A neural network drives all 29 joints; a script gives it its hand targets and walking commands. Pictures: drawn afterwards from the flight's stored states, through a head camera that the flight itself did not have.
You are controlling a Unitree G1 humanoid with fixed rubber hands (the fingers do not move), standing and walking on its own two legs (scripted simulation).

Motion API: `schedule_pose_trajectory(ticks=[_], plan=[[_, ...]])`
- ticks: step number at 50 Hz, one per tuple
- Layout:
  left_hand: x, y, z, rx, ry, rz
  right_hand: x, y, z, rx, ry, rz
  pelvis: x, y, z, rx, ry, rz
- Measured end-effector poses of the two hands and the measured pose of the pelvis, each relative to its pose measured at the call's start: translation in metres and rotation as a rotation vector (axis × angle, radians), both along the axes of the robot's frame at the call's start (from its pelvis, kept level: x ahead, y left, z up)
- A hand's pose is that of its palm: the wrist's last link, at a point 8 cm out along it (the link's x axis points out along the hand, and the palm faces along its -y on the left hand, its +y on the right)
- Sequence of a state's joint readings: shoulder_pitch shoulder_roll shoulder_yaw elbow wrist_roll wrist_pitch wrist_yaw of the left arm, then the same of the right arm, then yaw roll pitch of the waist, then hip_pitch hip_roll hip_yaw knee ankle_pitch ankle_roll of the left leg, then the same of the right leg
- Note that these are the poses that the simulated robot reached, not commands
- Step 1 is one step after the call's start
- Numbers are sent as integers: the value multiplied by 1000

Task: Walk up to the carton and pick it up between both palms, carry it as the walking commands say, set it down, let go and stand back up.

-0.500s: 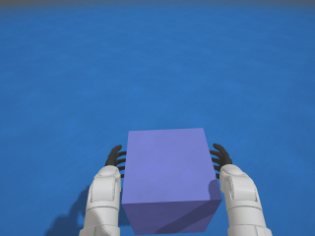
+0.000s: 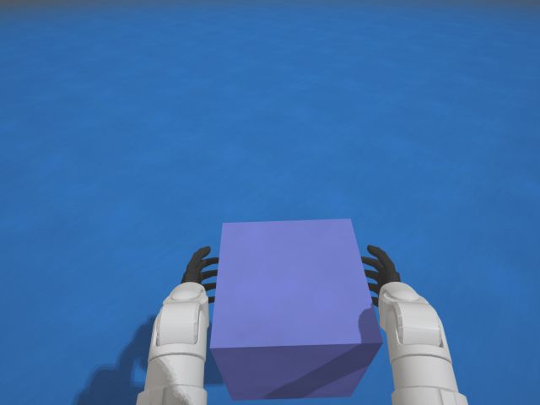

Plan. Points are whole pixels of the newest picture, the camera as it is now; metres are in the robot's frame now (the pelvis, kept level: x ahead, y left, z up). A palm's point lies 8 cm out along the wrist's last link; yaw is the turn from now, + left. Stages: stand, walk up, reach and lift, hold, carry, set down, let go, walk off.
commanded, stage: hold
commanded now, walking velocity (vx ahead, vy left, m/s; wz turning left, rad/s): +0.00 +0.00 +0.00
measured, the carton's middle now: (289, 313) +0.30 +0.00 -0.02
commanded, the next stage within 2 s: carry in 0.38 s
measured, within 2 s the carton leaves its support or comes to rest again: neither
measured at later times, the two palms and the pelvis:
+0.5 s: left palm (194, 291) +0.29 +0.15 +0.05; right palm (388, 290) +0.29 -0.15 +0.05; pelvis +0.00 -0.01 -0.01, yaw +2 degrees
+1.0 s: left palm (156, 356) +0.17 +0.16 +0.09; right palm (403, 337) +0.20 -0.13 +0.09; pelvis -0.05 -0.01 -0.01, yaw +5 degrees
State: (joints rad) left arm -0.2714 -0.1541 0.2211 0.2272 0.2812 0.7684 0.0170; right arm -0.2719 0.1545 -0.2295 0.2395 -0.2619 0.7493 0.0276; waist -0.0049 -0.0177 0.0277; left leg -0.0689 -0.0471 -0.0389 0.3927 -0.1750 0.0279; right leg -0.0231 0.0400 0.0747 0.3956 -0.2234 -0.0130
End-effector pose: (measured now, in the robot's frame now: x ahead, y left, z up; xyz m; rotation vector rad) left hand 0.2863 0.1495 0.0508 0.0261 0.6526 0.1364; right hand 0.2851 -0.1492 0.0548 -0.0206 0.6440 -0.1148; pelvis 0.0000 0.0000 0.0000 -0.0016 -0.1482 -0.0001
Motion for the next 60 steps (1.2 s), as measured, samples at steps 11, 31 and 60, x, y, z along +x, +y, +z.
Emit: schedule_pose_trajectory(ticks=[11,31,60], plan=[[0,-1,0,2,0,0,0,-1,-1,0,0,1,0,-1,0,1,1,0],[-20,7,8,-15,-85,87,-3,7,0,68,-75,27,-18,-10,-21,-22,182,83],[-138,-13,42,-53,-31,123,-120,-13,32,101,-15,-10,-69,-27,-11,-20,185,81]])
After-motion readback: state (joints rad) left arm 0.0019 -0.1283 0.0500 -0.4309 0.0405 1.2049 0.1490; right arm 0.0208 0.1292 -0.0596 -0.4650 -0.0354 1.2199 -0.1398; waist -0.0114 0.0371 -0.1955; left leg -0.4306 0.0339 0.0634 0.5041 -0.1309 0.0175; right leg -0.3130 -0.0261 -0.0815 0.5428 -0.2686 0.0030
